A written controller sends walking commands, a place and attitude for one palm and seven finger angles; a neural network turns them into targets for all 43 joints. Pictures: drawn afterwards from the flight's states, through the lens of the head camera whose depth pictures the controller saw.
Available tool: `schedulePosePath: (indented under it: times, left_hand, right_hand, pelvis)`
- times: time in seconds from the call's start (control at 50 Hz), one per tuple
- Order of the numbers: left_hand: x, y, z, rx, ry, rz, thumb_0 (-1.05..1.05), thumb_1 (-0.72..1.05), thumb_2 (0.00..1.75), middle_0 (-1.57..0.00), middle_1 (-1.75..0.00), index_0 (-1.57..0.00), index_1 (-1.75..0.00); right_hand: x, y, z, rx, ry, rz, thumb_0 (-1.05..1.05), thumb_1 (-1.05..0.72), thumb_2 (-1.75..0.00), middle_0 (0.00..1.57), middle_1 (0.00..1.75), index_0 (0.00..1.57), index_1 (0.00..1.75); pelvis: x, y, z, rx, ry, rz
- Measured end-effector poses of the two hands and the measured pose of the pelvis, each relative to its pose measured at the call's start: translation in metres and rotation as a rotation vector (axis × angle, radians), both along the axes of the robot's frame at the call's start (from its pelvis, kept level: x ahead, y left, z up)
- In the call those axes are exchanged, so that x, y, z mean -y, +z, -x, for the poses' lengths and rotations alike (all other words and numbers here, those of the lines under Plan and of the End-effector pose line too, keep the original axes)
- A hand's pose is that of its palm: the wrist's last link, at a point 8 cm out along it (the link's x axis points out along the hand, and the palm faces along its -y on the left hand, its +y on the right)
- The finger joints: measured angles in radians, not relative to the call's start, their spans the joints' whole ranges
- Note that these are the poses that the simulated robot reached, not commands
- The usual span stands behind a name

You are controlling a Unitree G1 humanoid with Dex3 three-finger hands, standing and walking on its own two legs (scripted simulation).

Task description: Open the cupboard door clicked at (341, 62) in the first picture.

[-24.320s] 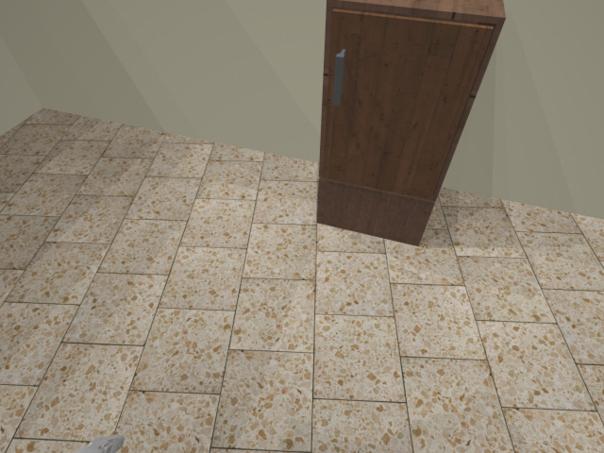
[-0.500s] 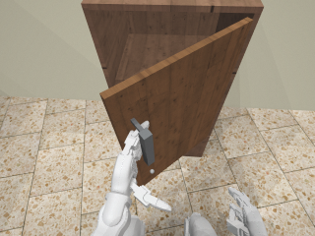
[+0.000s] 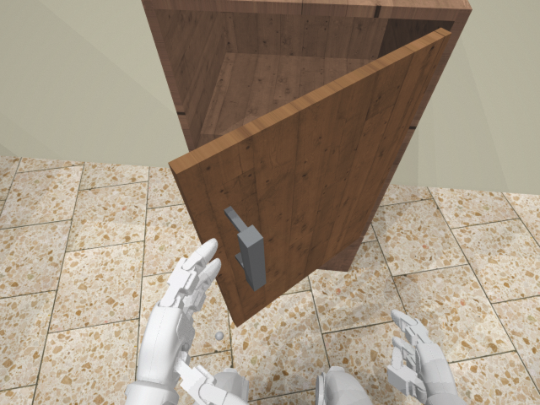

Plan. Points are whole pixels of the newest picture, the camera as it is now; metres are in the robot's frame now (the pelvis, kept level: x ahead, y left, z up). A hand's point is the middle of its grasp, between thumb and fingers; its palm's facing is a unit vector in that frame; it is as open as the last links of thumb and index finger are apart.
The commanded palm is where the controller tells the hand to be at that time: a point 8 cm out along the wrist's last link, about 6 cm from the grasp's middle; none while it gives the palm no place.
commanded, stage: slide the hand sideways off the handle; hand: left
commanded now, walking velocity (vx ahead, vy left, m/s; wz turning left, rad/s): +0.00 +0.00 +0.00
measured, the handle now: (245, 250) +0.32 +0.06 +0.06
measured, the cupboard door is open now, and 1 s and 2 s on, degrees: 42 42 42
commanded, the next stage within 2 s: draw the hand back to the body in 0.28 s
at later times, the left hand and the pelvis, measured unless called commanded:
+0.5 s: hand (180, 356) +0.18 +0.12 +0.07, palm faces -0.10 -0.99 -0.02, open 16.3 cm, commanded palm +0.15 +0.18 +0.08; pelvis -0.01 +0.00 -0.01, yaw +0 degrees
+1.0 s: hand (87, 329) +0.19 +0.19 +0.14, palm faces +0.08 -0.96 -0.26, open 15.6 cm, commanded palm +0.15 +0.24 +0.17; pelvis +0.01 +0.02 +0.05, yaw +0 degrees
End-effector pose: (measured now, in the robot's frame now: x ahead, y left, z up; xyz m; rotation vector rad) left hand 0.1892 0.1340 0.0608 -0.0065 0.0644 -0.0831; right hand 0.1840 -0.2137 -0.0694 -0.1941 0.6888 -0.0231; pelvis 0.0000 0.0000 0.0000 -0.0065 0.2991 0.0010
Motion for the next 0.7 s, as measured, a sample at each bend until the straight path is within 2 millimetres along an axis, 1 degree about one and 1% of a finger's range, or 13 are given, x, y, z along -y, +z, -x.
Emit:
schedulePosePath:
  times: [0.16,0.3,0.44,0.48,0.54,0.62,0.7]
  left_hand:
    - [-0.02,-0.001,0.017,-0.005,0.029,-0.012,-0.01,-0.5,0.3,-0.15,-0.3,-0.17,-0.31]
    - [-0.034,-0.003,0.027,-0.005,0.012,-0.016,-0.01,-0.5,0.3,-0.15,-0.3,-0.16,-0.3]
    - [-0.035,-0.001,0.027,0.012,-0.009,-0.004,-0.01,-0.5,0.3,-0.15,-0.3,-0.15,-0.3]
    - [-0.037,0.004,0.025,0.019,-0.016,-0.015,-0.01,-0.5,0.3,-0.15,-0.3,-0.15,-0.3]
    - [-0.044,0.018,0.024,0.027,-0.009,-0.039,-0.02,-0.5,0.3,-0.15,-0.3,-0.15,-0.3]
    - [-0.055,0.039,0.025,0.03,0.017,-0.05,-0.02,-0.5,0.3,-0.15,-0.3,-0.15,-0.3]
    - [-0.064,0.052,0.027,0.022,0.025,-0.05,-0.01,-0.5,0.3,-0.15,-0.3,-0.15,-0.3]
  right_hand:
    - [0.008,-0.002,-0.003,0.015,-0.008,0.015,0.01,-0.91,-0.9,0.21,0.3,0.2,0.3]
    - [0.013,-0.006,0.0,0.025,-0.03,0.026,0.02,-0.91,-0.9,0.21,0.3,0.2,0.3]
    - [0.011,-0.005,0.007,0.044,-0.035,0.032,0.02,-0.91,-0.9,0.21,0.3,0.2,0.3]
    - [0.009,-0.004,0.01,0.041,-0.042,0.028,0.02,-0.91,-0.9,0.21,0.3,0.2,0.3]
    - [0.005,0.002,0.015,0.035,-0.058,0.015,0.02,-0.91,-0.9,0.21,0.3,0.2,0.3]
    - [0.0,0.015,0.021,0.035,-0.074,0.0,0.02,-0.91,-0.9,0.21,0.3,0.2,0.3]
    - [-0.002,0.029,0.023,0.047,-0.076,0.005,0.02,-0.91,-0.9,0.21,0.3,0.2,0.3]
  pelvis:
    - [0.004,-0.005,0.001,-0.003,0.006,0.004]
    - [0.005,-0.01,0.006,-0.002,0.006,0.01]
    - [0.002,-0.013,0.013,0.005,0.007,0.016]
    - [0.001,-0.011,0.014,0.013,0.005,0.017]
    - [-0.001,-0.005,0.014,0.032,0.003,0.019]
    - [-0.004,0.009,0.011,0.061,0.004,0.021]
    - [-0.006,0.021,0.007,0.082,0.005,0.024]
